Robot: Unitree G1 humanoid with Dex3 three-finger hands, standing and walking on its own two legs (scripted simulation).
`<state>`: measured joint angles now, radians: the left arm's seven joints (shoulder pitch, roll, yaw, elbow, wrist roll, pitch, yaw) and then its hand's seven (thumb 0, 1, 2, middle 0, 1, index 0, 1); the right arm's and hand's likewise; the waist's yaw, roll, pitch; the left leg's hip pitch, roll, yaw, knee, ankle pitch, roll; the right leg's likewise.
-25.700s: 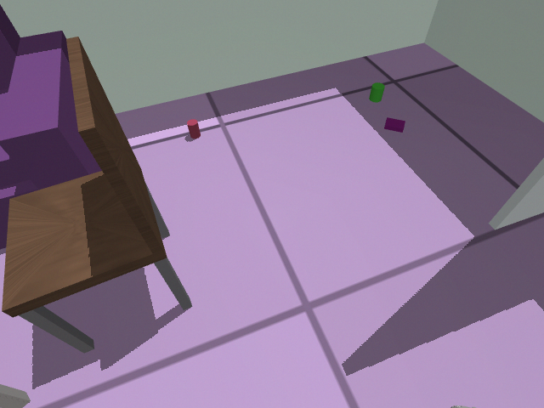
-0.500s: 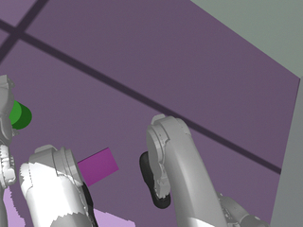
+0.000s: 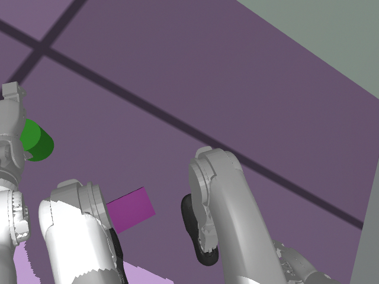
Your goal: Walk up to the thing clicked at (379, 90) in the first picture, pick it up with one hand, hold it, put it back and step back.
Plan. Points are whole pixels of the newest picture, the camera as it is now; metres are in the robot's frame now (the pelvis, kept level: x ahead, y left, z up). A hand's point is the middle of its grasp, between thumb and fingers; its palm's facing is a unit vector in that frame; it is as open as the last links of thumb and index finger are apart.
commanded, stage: withdraw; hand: left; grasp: from above
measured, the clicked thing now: (27, 134) +0.44 +0.29 -0.26
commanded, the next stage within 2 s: home in 0.74 s
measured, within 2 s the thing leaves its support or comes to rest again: neither
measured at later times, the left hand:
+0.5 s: hand out of the picture +0.38 +0.28 -0.05, palm faces -0.52 -0.09 -0.85, open 14.2 cm
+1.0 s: hand out of the picture +0.45 +0.31 -0.10, palm faces -0.35 -0.06 -0.94, open 13.5 cm
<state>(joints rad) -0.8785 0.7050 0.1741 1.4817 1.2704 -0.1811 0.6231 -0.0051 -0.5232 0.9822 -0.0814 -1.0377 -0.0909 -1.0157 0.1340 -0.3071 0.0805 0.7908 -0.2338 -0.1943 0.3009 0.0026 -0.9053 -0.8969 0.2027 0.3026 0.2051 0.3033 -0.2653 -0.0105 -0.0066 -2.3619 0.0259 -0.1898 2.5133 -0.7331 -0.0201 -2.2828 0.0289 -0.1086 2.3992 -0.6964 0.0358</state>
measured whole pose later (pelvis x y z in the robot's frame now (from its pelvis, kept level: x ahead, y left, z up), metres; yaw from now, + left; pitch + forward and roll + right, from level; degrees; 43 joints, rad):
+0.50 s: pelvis -0.02 -0.01 +0.10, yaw +6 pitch +33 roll -5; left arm -0.83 0.54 -0.09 1.25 1.15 -0.16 0.21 0.00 -0.57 1.05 -0.10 -1.05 -0.08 -1.06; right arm 0.15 -0.32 0.01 0.71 -0.07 -0.02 0.10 0.00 -0.92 -0.90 0.20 0.30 0.21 0.30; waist -0.14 0.00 -0.15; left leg -2.11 0.02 -0.10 2.17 -0.64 -0.01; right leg -2.05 0.00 -0.05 2.11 -0.64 0.01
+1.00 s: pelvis -0.01 +0.00 +0.04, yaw +4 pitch +36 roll -7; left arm -0.95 0.66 0.07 1.34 1.20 -0.12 0.40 0.00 -0.43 0.95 -0.18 -0.94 -0.17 -0.92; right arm 0.22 -0.23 0.05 0.77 -0.14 -0.07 0.15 0.00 -0.90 -0.89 0.21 0.30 0.21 0.30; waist -0.22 0.06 -0.09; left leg -2.31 0.01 -0.10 2.35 -0.68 0.01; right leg -2.23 0.00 -0.04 2.28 -0.68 0.05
